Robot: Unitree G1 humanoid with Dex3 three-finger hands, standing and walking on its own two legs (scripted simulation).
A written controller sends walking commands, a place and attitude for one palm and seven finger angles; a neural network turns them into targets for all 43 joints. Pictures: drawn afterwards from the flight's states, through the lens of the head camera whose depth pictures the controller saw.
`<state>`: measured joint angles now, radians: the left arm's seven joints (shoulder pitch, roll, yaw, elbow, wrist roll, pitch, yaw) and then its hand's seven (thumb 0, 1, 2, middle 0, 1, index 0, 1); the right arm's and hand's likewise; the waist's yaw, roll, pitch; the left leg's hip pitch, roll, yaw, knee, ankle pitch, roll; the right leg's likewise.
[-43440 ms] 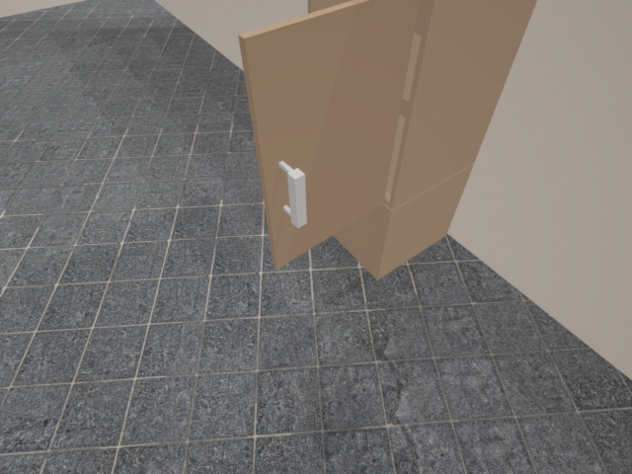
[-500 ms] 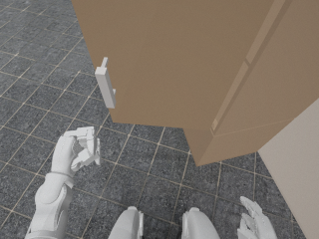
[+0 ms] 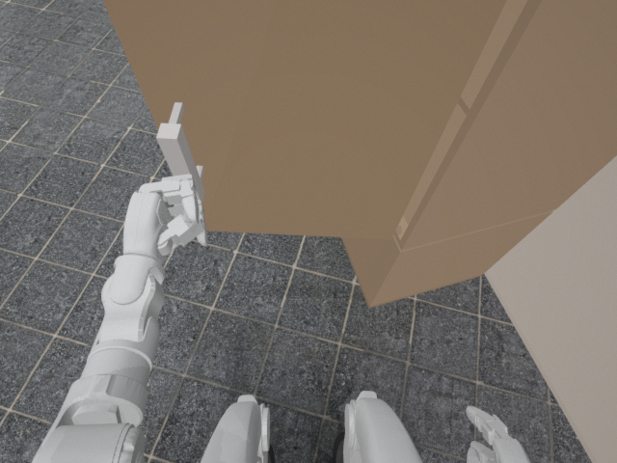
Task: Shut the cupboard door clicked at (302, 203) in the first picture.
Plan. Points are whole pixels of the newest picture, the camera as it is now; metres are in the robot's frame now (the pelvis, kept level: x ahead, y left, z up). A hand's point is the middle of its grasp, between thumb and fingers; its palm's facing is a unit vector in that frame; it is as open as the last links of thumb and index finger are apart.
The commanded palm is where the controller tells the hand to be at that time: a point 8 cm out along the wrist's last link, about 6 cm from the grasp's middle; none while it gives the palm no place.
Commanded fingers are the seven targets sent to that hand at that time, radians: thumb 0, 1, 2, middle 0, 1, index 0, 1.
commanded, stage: bring the fist close to the handle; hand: left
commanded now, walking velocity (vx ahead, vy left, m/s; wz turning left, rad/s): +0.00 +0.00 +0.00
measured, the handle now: (186, 156) +0.52 +0.18 +0.04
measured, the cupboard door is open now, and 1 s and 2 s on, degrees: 71 66 52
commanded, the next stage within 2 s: push the door shut along its arc in 0.42 s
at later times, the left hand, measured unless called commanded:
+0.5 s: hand (202, 216) +0.41 +0.14 +0.04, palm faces -0.04 -1.00 -0.04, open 3.1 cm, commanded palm +0.39 +0.19 +0.04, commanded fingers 0.00 0.90 0.90 -1.30 -1.50 -1.30 -1.50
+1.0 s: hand (211, 183) +0.47 +0.14 +0.04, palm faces -0.16 -0.99 -0.04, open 3.1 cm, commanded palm +0.46 +0.18 +0.04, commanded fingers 0.00 0.90 0.90 -1.30 -1.50 -1.30 -1.50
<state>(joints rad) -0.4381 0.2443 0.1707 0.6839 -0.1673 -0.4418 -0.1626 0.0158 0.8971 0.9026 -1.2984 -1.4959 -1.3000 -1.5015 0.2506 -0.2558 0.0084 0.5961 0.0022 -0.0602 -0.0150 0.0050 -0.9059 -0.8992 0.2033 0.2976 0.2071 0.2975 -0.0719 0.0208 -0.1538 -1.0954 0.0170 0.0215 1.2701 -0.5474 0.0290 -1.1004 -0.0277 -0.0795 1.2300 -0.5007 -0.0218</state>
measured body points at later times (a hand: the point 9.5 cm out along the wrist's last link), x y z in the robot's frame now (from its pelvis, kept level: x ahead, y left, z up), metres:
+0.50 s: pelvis +0.00 -0.01 +0.00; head +0.11 +0.00 +0.44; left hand +0.41 +0.20 +0.05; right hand +0.09 -0.27 -0.12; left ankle +0.03 +0.10 -0.62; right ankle +0.04 -0.11 -0.62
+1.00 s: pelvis -0.01 +0.00 -0.01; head +0.12 +0.00 +0.42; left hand +0.47 +0.19 +0.04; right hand +0.04 -0.27 -0.13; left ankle +0.03 +0.10 -0.62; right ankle +0.04 -0.11 -0.62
